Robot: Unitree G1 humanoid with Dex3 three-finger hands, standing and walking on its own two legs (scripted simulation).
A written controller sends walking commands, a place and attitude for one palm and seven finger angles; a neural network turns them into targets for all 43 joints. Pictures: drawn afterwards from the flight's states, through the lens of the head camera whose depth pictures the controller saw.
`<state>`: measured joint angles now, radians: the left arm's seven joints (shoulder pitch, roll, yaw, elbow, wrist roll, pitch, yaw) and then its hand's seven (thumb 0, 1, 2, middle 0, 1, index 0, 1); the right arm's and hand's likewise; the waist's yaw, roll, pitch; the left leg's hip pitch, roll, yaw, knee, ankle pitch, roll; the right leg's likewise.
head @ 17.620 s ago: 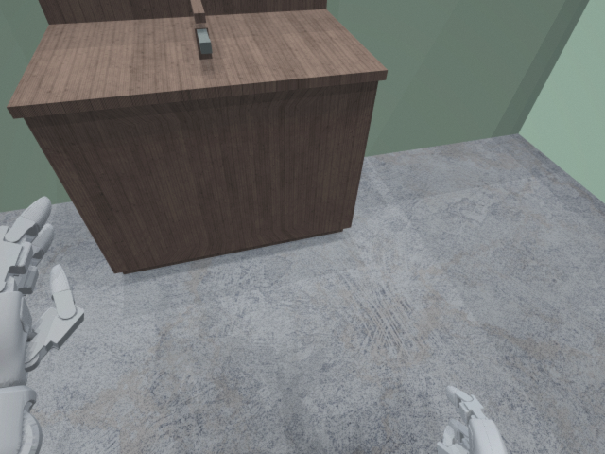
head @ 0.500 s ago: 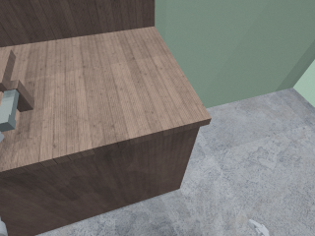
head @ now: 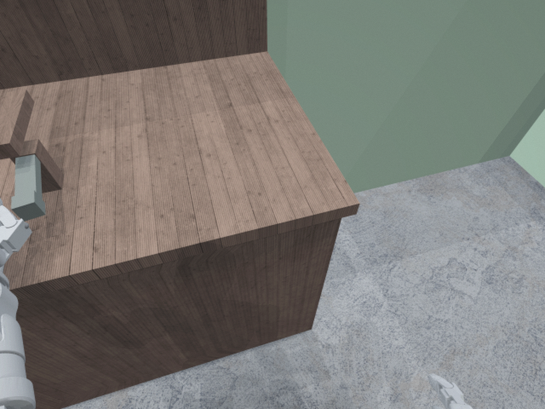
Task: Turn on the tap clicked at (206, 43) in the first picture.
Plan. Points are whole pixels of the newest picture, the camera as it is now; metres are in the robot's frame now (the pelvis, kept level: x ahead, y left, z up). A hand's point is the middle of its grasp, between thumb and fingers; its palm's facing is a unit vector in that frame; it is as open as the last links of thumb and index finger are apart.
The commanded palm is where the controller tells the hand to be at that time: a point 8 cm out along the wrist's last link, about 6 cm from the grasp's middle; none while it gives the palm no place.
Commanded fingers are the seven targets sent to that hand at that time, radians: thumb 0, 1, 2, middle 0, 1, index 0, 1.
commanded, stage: push the lever round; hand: left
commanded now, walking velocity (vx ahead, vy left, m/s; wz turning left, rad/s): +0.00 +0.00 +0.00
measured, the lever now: (28, 205) +0.34 +0.37 +0.12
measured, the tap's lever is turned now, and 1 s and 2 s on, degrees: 9 32 53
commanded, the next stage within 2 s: none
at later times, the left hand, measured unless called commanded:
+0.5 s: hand (48, 222) +0.32 +0.33 +0.11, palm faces +0.67 -0.74 -0.06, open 7.5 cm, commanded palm +0.27 +0.36 +0.11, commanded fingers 0.00 0.90 0.90 -0.15 -0.15 -0.15 -0.15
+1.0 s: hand (74, 211) +0.34 +0.31 +0.11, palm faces +0.74 -0.67 -0.06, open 7.6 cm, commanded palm +0.30 +0.33 +0.11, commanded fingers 0.00 0.90 0.90 -0.15 -0.15 -0.15 -0.15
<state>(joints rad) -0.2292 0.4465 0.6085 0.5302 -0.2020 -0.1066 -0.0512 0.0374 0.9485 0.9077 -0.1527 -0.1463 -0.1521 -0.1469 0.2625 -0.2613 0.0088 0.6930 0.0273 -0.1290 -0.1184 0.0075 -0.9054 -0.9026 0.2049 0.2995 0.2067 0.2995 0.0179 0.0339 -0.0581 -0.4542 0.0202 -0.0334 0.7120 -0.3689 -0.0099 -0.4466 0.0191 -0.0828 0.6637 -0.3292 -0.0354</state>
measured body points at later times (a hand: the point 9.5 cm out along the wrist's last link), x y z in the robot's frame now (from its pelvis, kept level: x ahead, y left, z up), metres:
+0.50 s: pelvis +0.00 +0.00 +0.00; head +0.02 +0.00 +0.45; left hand +0.28 +0.37 +0.12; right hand +0.14 -0.25 -0.10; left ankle -0.01 +0.12 -0.72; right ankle +0.00 -0.10 -0.72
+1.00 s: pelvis -0.01 +0.00 +0.00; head +0.01 -0.01 +0.45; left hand +0.30 +0.34 +0.12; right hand +0.14 -0.25 -0.11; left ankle -0.01 +0.12 -0.72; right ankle +0.00 -0.10 -0.72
